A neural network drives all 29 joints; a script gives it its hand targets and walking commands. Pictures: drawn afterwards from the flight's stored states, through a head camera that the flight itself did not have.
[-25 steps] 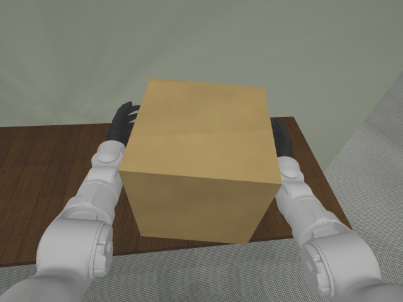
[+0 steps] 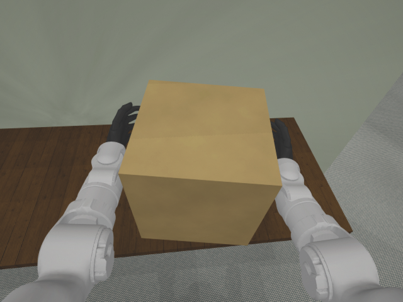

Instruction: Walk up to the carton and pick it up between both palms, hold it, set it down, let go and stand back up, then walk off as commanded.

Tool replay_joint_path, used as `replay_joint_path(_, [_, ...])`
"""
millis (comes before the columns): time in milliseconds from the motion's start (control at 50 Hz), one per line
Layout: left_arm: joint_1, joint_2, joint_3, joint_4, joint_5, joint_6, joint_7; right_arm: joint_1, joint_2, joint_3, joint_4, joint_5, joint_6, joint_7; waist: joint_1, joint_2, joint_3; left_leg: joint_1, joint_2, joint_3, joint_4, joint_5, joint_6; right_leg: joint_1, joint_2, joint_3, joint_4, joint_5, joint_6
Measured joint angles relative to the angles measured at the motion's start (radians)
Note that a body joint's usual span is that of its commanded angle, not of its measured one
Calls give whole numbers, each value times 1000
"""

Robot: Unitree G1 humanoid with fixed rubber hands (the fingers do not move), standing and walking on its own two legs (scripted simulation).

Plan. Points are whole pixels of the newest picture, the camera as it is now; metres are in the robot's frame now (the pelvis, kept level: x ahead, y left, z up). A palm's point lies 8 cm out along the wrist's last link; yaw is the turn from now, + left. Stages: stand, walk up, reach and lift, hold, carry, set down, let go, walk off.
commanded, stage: reach and lift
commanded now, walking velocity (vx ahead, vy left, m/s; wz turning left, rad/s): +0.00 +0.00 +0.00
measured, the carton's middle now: (200, 166) +0.39 +0.00 +0.03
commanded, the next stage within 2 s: none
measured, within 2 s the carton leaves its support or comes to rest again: leaves its support in 0.76 s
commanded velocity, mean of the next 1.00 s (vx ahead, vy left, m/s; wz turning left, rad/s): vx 0.00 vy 0.00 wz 0.00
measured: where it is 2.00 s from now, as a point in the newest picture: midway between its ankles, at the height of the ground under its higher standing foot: outside the picture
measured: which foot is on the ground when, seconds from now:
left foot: down 0.00-1.00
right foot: down 0.00-1.00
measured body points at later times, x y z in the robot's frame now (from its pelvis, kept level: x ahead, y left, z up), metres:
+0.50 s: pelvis +0.01 +0.00 +0.01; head +0.02 +0.04 +0.46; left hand +0.43 +0.17 +0.09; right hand +0.39 -0.17 +0.08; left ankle +0.01 +0.11 -0.74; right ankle +0.01 -0.14 -0.74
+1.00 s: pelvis +0.02 +0.00 +0.01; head +0.02 +0.03 +0.46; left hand +0.41 +0.16 +0.11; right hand +0.37 -0.18 +0.08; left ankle +0.01 +0.11 -0.74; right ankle +0.01 -0.14 -0.74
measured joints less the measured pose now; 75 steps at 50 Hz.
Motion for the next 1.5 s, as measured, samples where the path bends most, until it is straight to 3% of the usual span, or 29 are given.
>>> replay_joint_path(160, [1, -15, 56, -12, 63, -7, -26, 9, 20, -71, -13, -85, -17, 14, 3, -10, 21, 34, -4, 1, -30, 12, 0, 31, -4, -1, -21, 7, 0])
replay_joint_path(400, [34, -89, 230, -113, 292, 22, -83, 74, 88, -278, -109, -321, -53, 79, 20, -34, 90, 166, -22, 12, -133, 46, 7, 153, -24, 1, -105, 30, 6])
replay_joint_path(520, [88, -125, 264, -202, 341, 61, -112, 120, 105, -301, -163, -379, -47, 90, 28, -40, 126, 256, -27, 18, -170, 43, 9, 240, -30, 1, -137, 26, 9])
replay_joint_path(740, [195, -148, 191, -412, 312, 179, -113, 217, 87, -194, -253, -293, -38, 81, 28, -38, 116, 282, -16, 12, -161, 22, -1, 285, -21, -16, -158, 16, 1])
replay_joint_path(980, [256, -166, 154, -597, 256, 328, -122, 298, 34, -48, -414, -164, 78, 39, 15, -19, 120, 284, -20, 7, -167, 34, 1, 283, -25, -27, -147, 17, 2])
replay_joint_path(1100, [242, -172, 159, -677, 251, 403, -118, 278, 17, -36, -495, -138, 160, 41, 18, -23, 107, 272, -24, 13, -165, 45, 6, 264, -30, -22, -133, 22, 5])
replay_joint_path(1280, [194, -193, 208, -741, 301, 528, -121, 194, 20, -74, -467, -154, 234, 79, 16, -36, 102, 285, -34, 11, -177, 62, 11, 269, -40, -28, -123, 25, 8])
replay_joint_path(1500, [179, -187, 213, -819, 310, 619, -124, 157, 12, -59, -474, -126, 276, 82, 13, -38, 111, 288, -30, 8, -175, 65, 6, 270, -37, -35, -112, 22, 2])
